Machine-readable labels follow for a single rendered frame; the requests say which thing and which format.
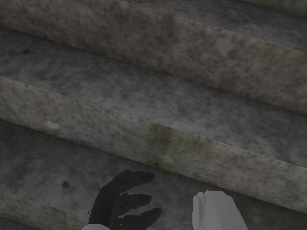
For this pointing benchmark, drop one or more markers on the robot left hand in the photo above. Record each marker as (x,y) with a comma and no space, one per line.
(110,204)

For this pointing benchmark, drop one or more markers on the right robot thigh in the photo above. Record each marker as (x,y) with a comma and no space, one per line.
(214,210)

